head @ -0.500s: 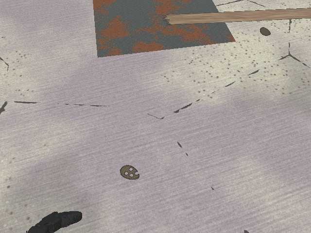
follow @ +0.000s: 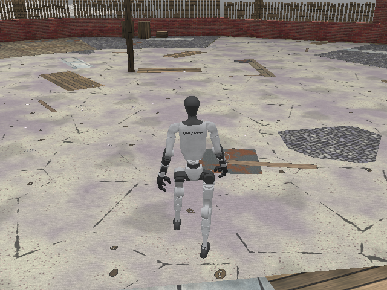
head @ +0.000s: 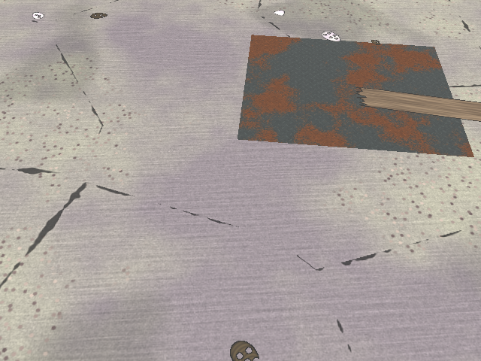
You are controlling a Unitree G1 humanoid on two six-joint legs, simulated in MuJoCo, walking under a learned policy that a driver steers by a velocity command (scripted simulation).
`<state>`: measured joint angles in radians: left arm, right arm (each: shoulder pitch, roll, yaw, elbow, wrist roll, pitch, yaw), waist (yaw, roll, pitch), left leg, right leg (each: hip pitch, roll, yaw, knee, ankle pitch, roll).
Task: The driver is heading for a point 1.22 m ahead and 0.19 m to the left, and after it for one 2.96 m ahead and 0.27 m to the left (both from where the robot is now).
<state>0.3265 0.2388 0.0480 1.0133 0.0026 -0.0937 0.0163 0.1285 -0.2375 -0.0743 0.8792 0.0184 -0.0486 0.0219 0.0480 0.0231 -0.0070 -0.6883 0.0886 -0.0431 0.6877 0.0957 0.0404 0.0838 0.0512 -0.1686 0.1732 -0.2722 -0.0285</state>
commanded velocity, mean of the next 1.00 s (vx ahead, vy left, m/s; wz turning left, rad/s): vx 0.50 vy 0.00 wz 0.35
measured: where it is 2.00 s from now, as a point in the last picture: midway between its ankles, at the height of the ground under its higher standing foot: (185, 181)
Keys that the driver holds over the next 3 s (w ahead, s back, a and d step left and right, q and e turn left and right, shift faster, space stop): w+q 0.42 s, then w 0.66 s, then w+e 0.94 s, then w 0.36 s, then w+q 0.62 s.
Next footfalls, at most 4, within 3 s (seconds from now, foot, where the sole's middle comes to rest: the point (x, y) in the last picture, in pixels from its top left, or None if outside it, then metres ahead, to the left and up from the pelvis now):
0.12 left None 0.25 0.14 -0.78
0.62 right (252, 339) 0.58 0.01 -0.78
1.16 left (150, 272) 0.78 0.34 -0.78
1.70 right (218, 195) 1.10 0.15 -0.78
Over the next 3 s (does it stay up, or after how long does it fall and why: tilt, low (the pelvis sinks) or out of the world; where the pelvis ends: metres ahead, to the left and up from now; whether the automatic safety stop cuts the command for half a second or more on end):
stays up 1.61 0.15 0.01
